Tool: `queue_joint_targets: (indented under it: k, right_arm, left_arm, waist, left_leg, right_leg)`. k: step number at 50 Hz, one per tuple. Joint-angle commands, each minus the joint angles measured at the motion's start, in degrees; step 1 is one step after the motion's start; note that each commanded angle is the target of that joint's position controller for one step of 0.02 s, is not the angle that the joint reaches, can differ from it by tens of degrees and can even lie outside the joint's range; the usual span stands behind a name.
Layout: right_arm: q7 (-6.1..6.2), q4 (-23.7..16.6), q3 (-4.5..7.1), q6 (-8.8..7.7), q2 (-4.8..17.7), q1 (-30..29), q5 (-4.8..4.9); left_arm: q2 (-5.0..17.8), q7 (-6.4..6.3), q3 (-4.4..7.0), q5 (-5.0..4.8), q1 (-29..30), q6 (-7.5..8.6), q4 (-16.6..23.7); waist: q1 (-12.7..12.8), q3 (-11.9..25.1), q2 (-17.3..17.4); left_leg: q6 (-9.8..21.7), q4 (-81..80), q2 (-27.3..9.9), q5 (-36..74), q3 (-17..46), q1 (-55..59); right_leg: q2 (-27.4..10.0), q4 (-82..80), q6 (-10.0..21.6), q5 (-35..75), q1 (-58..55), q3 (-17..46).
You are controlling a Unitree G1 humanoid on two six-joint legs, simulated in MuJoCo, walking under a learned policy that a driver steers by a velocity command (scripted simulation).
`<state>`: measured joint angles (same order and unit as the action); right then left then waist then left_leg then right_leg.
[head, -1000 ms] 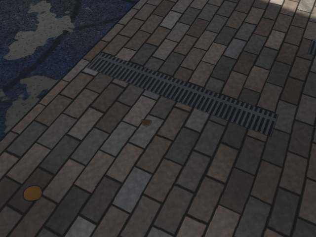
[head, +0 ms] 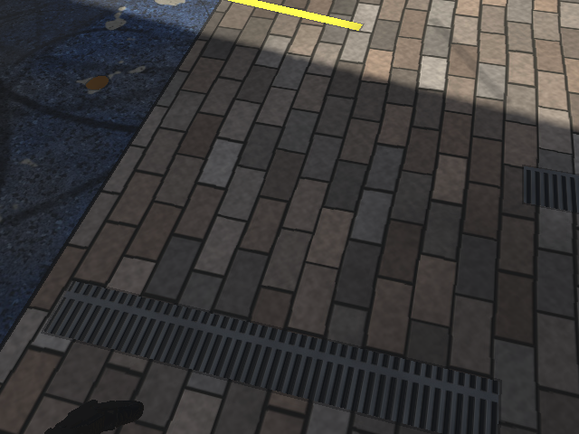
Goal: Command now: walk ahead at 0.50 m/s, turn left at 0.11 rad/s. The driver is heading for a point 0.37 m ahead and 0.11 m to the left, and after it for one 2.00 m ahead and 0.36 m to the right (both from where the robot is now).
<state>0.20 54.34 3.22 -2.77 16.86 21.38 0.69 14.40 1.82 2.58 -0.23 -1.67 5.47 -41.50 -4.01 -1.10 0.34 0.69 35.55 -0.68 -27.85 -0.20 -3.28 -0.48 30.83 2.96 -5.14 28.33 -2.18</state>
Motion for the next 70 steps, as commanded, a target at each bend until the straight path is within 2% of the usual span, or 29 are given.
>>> queue_joint_targets:
  k: [1,2,4,7,13,17,21,23,25,26,27,28,29,30,33,36,40,47,49,51,52,53,54,55,57,58,60,64,70]
  right_arm:
    - [-0.5,-4.2,0.28,-2.7,5.9,2.2,1.17]
    - [-0.65,-6.1,1.03,-3.17,8.0,-3.2,2.19]
    - [-0.16,-6.3,1.35,-2.59,6.8,-6.2,1.18]
    - [-0.07,-5.6,1.32,-0.24,3.6,-3.1,1.37]
    - [-0.73,-8.5,1.31,0.22,2.2,-9.7,0.61]
    - [-1.88,-12.0,0.1,-0.22,-0.1,-18.8,0.0]
    - [-2.88,-15.0,-0.15,-0.95,0.8,-23.4,-0.08]
    - [-3.1,-14.6,0.81,-1.41,3.4,-19.9,0.17]
    - [-2.13,-9.6,3.71,-1.68,9.0,-3.4,-0.06]
    - [-0.97,-8.1,5.18,-1.34,14.3,5.7,-1.3]
    - [-0.96,-8.2,4.71,-1.33,15.1,5.1,-1.5]
    - [-0.97,-8.8,3.39,-1.5,9.7,3.1,-1.19]
    - [-0.8,-8.8,2.72,-1.7,7.5,-0.8,-0.89]
    - [-0.86,-8.9,2.26,-2.01,5.5,-4.7,-0.83]
    - [-1.21,-8.5,1.73,-3.18,1.8,-10.1,-1.67]
    - [-0.5,-7.2,2.4,-3.81,3.4,-10.2,-1.9]
    - [0.66,-6.2,2.9,-3.49,5.1,-9.0,-1.87]
    - [1.34,-4.4,4.13,-1.36,8.2,-4.6,0.08]
    - [1.52,-4.9,4.6,-0.54,9.8,-5.9,0.68]
    - [1.54,-5.6,4.63,0.38,10.7,-8.4,1.35]
    - [1.64,-6.3,3.98,0.13,9.2,-7.8,0.45]
    - [0.97,-9.3,1.29,-1.27,-0.3,-2.8,-2.15]
    - [0.25,-10.5,1.16,-3.95,2.5,-7.1,0.18]
    - [-0.27,-12.0,1.9,-5.46,5.5,-13.3,2.59]
    - [0.38,-11.1,2.09,-6.3,5.6,-14.0,0.35]
    - [0.47,-10.6,2.64,-5.67,6.5,-12.8,-0.43]
    - [0.4,-10.8,2.84,-4.16,5.9,-12.2,-0.9]
    - [0.48,-13.2,1.86,-3.0,3.1,-19.3,-1.47]
    - [-1.38,-15.4,0.91,-3.97,2.4,-27.3,-0.37]
  left_arm:
    - [11.3,-0.63,3.77,-0.07,-23.0,-0.35,-2.2]
    - [9.5,-0.94,3.07,-0.05,-19.2,-0.24,-1.9]
    - [6.7,-0.85,2.23,0.57,-12.4,0.14,-1.5]
    - [5.5,-0.76,2.15,0.99,-9.8,1.32,-2.5]
    - [7.8,-2.14,2.89,1.34,-11.1,1.38,-4.9]
    - [9.0,-2.48,3.14,0.21,-16.4,0.52,-7.5]
    - [10.7,-2.07,3.54,-1.5,-20.1,-1.43,-10.6]
    - [12.2,-2.18,3.8,-1.57,-18.4,-2.0,-11.0]
    - [11.0,-2.36,3.13,-1.44,-16.7,-2.17,-11.0]
    - [6.6,-2.16,1.67,-0.17,-18.3,-1.57,-9.2]
    - [1.1,-1.74,0.08,-0.54,-24.0,-0.39,-9.7]
    - [7.9,-1.55,2.03,-2.44,-19.0,0.2,-9.9]
    - [8.6,-1.56,2.44,-3.16,-15.0,0.42,-8.3]
    - [7.7,-2.06,2.44,-2.62,-13.4,0.28,-8.3]
    - [4.7,-2.37,2.82,-2.14,-16.7,-2.37,-9.7]
    - [3.6,-2.52,2.83,-1.77,-14.1,-3.89,-8.2]
    - [3.1,-1.5,2.46,-1.02,-8.6,-3.51,-6.0]
    - [3.2,1.08,1.7,-0.9,1.7,-3.48,-0.8]
    - [5.1,1.39,2.64,-1.01,-0.8,-3.67,-0.2]
    - [9.3,1.06,5.15,-1.49,-13.5,-3.8,-2.9]
    - [14.2,-0.06,7.41,-1.54,-22.8,-4.2,-5.3]
    - [20.6,-0.61,8.33,-2.04,-21.6,-3.99,-5.4]
    - [17.4,-0.09,6.95,-1.04,-23.2,-2.9,-3.2]
    - [13.5,0.11,5.86,-0.51,-21.6,-1.97,-3.4]
    - [8.9,-0.1,4.51,-0.92,-13.8,-1.28,-2.0]
    - [7.3,-0.4,3.89,-0.32,-11.0,-1.17,-0.9]
    - [7.8,-1.06,3.83,-0.32,-10.5,-1.07,-0.2]
    - [10.7,-2.59,4.49,-0.78,-14.2,-1.12,-0.8]
    - [9.1,-2.75,3.87,-0.88,-19.5,-1.62,-3.0]
  waist:
    - [10.9,20.3,-10.8]
    - [10.5,12.0,-8.3]
    - [6.9,4.6,-4.2]
    - [3.4,2.4,-5.7]
    - [4.1,-0.8,-3.4]
    - [7.7,-4.0,-1.3]
    - [7.5,-5.0,-2.6]
    - [4.0,-2.0,-4.8]
    - [-4.5,8.5,-4.8]
    - [-6.3,18.0,3.4]
    - [-2.2,26.4,14.6]
    - [-4.3,21.4,8.2]
    - [-2.9,12.3,7.9]
    - [-0.9,8.2,4.7]
    - [3.8,3.3,6.1]
    - [4.8,0.0,4.1]
    - [3.9,-1.8,3.1]
    - [1.1,-4.7,2.2]
    - [3.6,-1.8,4.1]
    - [11.3,5.1,4.0]
    - [15.0,10.1,-0.6]
    - [7.3,12.8,-16.9]
    - [10.0,21.3,-10.4]
    - [11.4,14.0,-6.5]
    - [6.6,6.4,-1.0]
    - [4.5,5.6,-1.9]
    - [3.0,4.6,-1.8]
    - [4.8,1.4,-2.2]
    - [9.3,-0.1,-5.3]
  left_leg:
    - [1.7,38.6,0.7,-5.7,8.1,-38.6]
    - [2.2,38.7,-1.7,-0.2,7.1,-41.4]
    - [1.5,33.3,-5.8,8.2,5.9,-37.3]
    - [0.5,30.4,-7.6,12.5,6.3,-32.0]
    - [-0.8,16.2,-6.9,28.3,6.0,-36.9]
    - [0.3,4.4,-5.5,31.6,1.5,-35.6]
    - [2.2,-2.3,-4.1,23.1,-0.9,-37.6]
    - [3.5,-4.9,-1.6,19.8,-2.2,-29.7]
    - [6.3,-5.9,-0.3,26.1,-2.6,-2.6]
    - [11.1,-4.5,-13.8,26.3,13.7,18.1]
    - [18.0,-12.6,-24.8,20.9,37.8,27.7]
    - [15.4,-15.3,-22.7,17.7,34.1,23.5]
    - [12.8,-16.6,-21.0,19.1,24.3,15.6]
    - [11.2,-18.6,-18.6,20.6,18.6,7.9]
    - [9.6,-25.1,-15.3,22.6,7.7,-4.9]
    - [9.8,-28.1,-15.3,26.8,1.3,-6.9]
    - [8.8,-29.0,-13.9,29.6,-6.0,-4.3]
    - [7.2,-24.7,-17.1,37.7,-11.9,7.0]
    - [5.9,-17.6,-17.2,56.1,-13.4,9.2]
    - [3.4,0.8,-14.6,66.3,-15.5,6.0]
    - [0.4,17.6,-12.0,52.3,-15.6,-5.9]
    - [-3.6,38.4,-0.3,-1.6,-11.2,-32.3]
    - [-2.7,45.7,2.8,-7.4,3.5,-39.8]
    - [-0.8,45.3,-0.1,-2.1,4.9,-45.4]
    - [0.3,35.7,-4.9,6.3,5.1,-39.9]
    - [0.1,32.4,-6.2,8.5,5.6,-35.1]
    - [-1.3,27.2,-6.4,10.2,5.0,-31.7]
    - [-4.2,11.8,-4.2,22.0,3.1,-31.8]
    - [-3.1,-4.9,-1.3,35.9,2.2,-26.8]
  right_leg:
    - [-22.1,-11.4,13.5,-13.6,-49.5,39.3]
    - [-20.4,-12.9,10.9,-11.4,-41.8,30.4]
    - [-16.3,-17.0,8.9,-3.9,-27.8,19.6]
    - [-14.4,-22.1,8.6,1.2,-19.8,11.0]
    - [-12.8,-24.3,7.1,8.9,-21.1,-1.4]
    - [-13.3,-24.5,6.9,9.7,-23.9,-4.4]
    - [-16.5,-19.6,7.8,16.5,-33.5,-0.6]
    - [-16.6,-14.4,6.5,28.3,-34.8,0.3]
    - [-11.7,4.4,3.0,33.0,-25.4,-2.7]
    - [-5.9,24.7,-0.1,11.8,-8.3,-4.6]
    - [2.4,39.9,-2.1,-29.4,5.8,3.7]
    - [-0.5,44.6,-1.8,-28.9,10.7,9.4]
    - [-3.3,44.2,-1.2,-24.3,14.4,7.5]
    - [-5.8,41.3,-1.1,-19.1,12.7,6.8]
    - [-8.7,37.6,-1.1,-11.3,4.9,7.3]
    - [-9.2,33.7,-1.8,-6.3,8.5,7.8]
    - [-8.4,20.6,-2.4,4.6,10.8,6.4]
    - [-5.8,7.6,0.6,1.8,11.5,-0.2]
    - [-2.3,7.3,2.8,-4.0,5.4,-3.5]
    - [3.1,3.4,6.1,-4.1,-12.1,-6.2]
    - [1.1,1.0,8.8,-3.0,-28.9,1.2]
    - [-13.2,-4.1,18.9,-10.2,-46.3,32.8]
    - [-18.5,-14.3,22.5,-19.3,-51.3,51.0]
    - [-17.7,-16.1,19.1,-15.3,-47.8,44.3]
    - [-13.0,-15.2,15.3,-4.1,-31.8,30.5]
    - [-11.3,-16.0,14.6,0.8,-26.0,26.7]
    - [-9.9,-17.8,14.4,5.7,-20.9,23.5]
    - [-6.7,-18.7,12.6,8.9,-15.8,17.6]
    - [-6.7,-16.5,9.4,1.3,-17.7,16.7]
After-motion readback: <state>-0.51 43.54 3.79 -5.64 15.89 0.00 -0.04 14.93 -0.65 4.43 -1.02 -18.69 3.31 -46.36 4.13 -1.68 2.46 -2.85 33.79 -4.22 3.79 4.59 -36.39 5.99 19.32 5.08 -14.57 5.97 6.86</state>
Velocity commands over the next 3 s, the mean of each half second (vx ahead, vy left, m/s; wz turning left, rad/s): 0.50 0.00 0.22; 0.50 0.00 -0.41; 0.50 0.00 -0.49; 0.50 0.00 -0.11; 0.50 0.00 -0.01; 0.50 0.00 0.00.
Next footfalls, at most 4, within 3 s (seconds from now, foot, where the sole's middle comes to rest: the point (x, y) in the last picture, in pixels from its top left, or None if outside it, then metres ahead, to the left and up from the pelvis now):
0.50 left None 0.43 0.18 -0.76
1.04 right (317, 323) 0.72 -0.07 -0.76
1.54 left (268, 218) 1.06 0.03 -0.76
2.04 right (376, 166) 1.23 -0.31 -0.76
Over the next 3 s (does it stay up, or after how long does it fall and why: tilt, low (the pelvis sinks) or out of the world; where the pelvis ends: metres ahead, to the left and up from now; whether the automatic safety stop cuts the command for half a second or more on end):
stays up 1.60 -0.31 0.02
